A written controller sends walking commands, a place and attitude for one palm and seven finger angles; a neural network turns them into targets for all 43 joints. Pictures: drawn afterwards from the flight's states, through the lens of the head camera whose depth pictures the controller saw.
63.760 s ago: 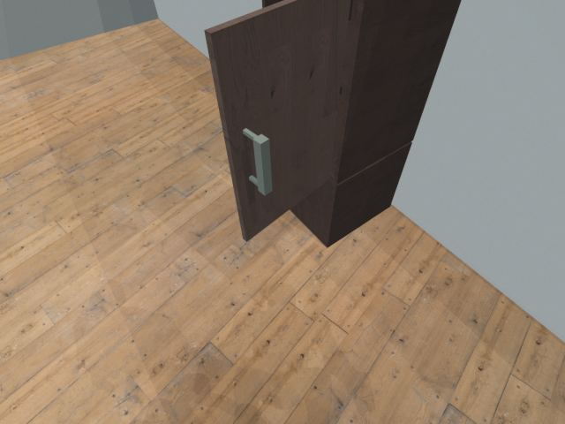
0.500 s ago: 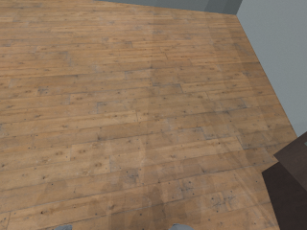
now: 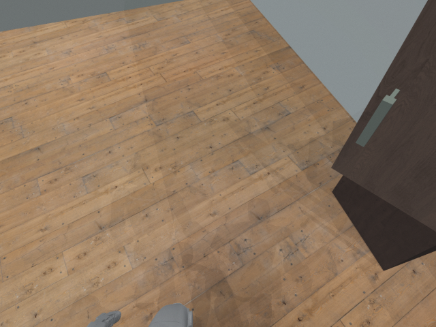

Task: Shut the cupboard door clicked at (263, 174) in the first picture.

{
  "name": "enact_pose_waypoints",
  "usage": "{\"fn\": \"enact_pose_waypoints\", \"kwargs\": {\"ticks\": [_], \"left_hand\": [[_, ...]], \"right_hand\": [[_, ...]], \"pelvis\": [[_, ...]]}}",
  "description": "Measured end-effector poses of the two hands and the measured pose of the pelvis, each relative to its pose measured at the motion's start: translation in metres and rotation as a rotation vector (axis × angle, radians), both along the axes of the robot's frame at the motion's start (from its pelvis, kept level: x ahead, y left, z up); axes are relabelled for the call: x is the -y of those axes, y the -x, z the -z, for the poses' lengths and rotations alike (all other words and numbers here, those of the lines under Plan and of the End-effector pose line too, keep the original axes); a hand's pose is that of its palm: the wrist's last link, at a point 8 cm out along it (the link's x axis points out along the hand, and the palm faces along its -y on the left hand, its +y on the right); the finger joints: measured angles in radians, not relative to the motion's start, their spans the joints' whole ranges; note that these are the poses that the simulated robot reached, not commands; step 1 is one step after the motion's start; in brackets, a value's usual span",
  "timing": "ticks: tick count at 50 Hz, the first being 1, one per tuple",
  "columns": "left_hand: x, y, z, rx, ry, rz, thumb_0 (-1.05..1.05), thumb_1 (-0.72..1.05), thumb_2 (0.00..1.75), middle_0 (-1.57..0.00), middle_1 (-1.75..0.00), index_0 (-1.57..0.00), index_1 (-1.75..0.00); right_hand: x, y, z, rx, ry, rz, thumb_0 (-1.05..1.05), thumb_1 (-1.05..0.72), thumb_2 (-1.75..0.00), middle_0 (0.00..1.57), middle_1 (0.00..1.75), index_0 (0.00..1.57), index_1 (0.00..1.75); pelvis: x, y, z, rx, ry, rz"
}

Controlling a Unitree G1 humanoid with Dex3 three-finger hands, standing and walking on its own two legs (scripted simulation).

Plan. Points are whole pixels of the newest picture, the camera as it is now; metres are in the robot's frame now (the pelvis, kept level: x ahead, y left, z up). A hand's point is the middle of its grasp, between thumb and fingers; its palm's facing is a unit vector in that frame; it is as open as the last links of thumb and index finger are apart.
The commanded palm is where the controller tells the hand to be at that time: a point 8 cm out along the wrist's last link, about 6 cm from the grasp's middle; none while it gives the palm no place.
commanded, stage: turn to face it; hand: left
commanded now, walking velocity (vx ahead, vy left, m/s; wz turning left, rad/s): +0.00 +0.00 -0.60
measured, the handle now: (377, 118) +0.61 -0.39 -0.04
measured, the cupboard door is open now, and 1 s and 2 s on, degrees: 29 29 29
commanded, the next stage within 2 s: take the last steps up to it in 1.16 s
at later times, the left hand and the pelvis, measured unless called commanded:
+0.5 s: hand (122, 303) +0.18 +0.22 -0.16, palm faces -0.26 -0.94 -0.21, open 7.4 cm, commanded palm none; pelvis +0.03 +0.04 +0.01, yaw -17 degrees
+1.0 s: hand (167, 283) +0.22 +0.13 -0.17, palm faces -0.51 -0.83 -0.21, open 7.4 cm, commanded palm none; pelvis +0.05 +0.01 +0.00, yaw -32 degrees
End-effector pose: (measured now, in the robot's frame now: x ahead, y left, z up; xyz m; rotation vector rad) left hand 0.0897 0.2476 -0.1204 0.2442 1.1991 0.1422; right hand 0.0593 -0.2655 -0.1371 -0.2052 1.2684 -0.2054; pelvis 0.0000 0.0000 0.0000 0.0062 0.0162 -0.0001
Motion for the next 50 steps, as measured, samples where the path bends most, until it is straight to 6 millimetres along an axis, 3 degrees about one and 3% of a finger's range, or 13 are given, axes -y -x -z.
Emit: {"fn": "enact_pose_waypoints", "kwargs": {"ticks": [5,11,14,20,26,32,35,43,50], "left_hand": [[-0.003,0.005,0.008,-0.045,0.028,0.015,0.00,0.91,0.89,-0.20,-0.30,-0.20,-0.30],[-0.027,-0.001,0.030,-0.091,0.055,0.037,0.00,0.91,0.89,-0.20,-0.30,-0.20,-0.30],[-0.037,-0.014,0.033,-0.108,0.058,0.067,0.00,0.91,0.89,-0.20,-0.30,-0.20,-0.30],[-0.042,-0.055,0.020,-0.076,0.059,0.147,0.01,0.91,0.89,-0.20,-0.30,-0.19,-0.30],[-0.018,-0.103,0.010,-0.030,0.043,0.266,0.00,0.91,0.90,-0.20,-0.30,-0.19,-0.30],[0.034,-0.149,0.005,0.063,0.011,0.413,0.00,0.91,0.90,-0.20,-0.30,-0.19,-0.30],[0.054,-0.157,0.001,0.097,-0.007,0.460,0.00,0.91,0.89,-0.20,-0.30,-0.19,-0.30],[0.077,-0.147,-0.002,0.026,0.005,0.514,0.00,0.91,0.89,-0.20,-0.30,-0.20,-0.30],[0.071,-0.150,0.015,-0.035,0.044,0.525,0.00,0.91,0.89,-0.20,-0.30,-0.20,-0.30]], "right_hand": [[-0.007,-0.021,-0.011,0.064,0.014,0.012,0.01,-0.90,-0.90,0.20,0.30,0.20,0.30],[-0.028,-0.040,-0.021,0.148,0.058,0.037,0.01,-0.90,-0.90,0.20,0.30,0.20,0.30],[-0.039,-0.034,-0.028,0.150,0.072,0.043,0.01,-0.90,-0.90,0.20,0.30,0.20,0.30],[-0.050,0.001,-0.036,0.090,0.069,0.120,0.01,-0.90,-0.90,0.21,0.30,0.21,0.30],[-0.046,0.051,-0.026,0.025,0.043,0.255,0.01,-0.90,-0.90,0.21,0.30,0.21,0.30],[-0.027,0.106,0.005,-0.042,-0.001,0.393,0.01,-0.90,-0.90,0.21,0.30,0.21,0.30],[-0.015,0.122,0.017,-0.074,-0.007,0.447,0.01,-0.90,-0.90,0.21,0.30,0.20,0.30],[-0.005,0.106,-0.003,0.004,0.002,0.505,0.01,-0.90,-0.90,0.20,0.30,0.20,0.30],[-0.013,0.075,-0.014,0.068,0.034,0.526,0.01,-0.90,-0.90,0.20,0.30,0.20,0.30]], "pelvis": [[-0.007,-0.006,-0.001,-0.011,0.003,0.052],[-0.030,-0.017,0.008,-0.028,0.024,0.125],[-0.038,-0.019,0.005,-0.021,0.027,0.166],[-0.043,-0.025,-0.007,-0.013,0.052,0.236],[-0.036,-0.028,-0.006,-0.006,0.048,0.317],[-0.013,-0.029,0.011,0.000,0.017,0.396],[-0.006,-0.028,0.015,0.001,0.023,0.428],[0.003,-0.035,-0.001,-0.003,0.001,0.504],[-0.006,-0.054,0.001,-0.009,0.012,0.562]]}}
